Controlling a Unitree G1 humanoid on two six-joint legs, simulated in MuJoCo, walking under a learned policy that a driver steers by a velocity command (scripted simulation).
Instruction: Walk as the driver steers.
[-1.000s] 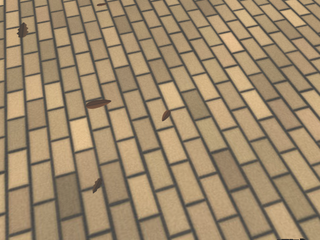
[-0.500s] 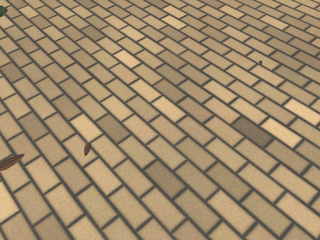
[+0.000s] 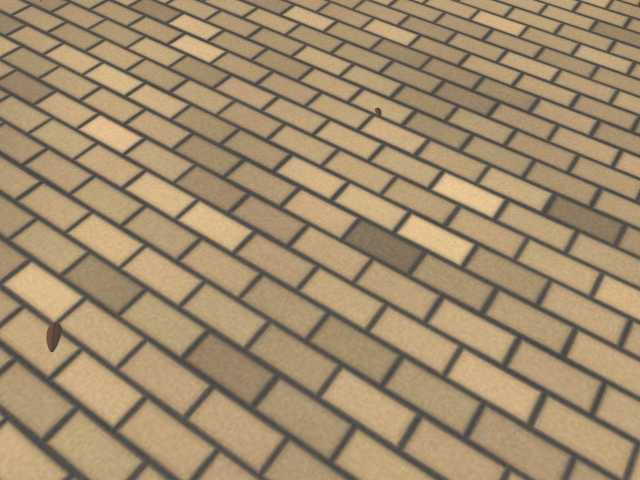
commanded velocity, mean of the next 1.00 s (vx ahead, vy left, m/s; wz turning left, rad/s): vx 0.42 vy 0.00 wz -0.07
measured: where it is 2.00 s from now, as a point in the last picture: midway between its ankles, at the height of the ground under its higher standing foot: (350, 290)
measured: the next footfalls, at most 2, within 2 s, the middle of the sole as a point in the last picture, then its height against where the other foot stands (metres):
right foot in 0.44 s outside the picture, level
left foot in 0.96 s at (320, 434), level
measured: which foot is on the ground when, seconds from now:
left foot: down 0.00-0.46, up 0.48-0.94, down 0.96-1.00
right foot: down 0.00-0.00, up 0.02-0.42, down 0.44-0.96, up 0.98-1.00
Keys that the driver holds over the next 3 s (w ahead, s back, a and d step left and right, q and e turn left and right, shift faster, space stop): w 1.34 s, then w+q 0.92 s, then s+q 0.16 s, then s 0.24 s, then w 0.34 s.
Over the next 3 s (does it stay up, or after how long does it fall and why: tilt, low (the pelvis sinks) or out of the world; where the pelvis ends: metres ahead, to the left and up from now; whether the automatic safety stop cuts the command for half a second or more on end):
stays up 1.23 0.06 0.01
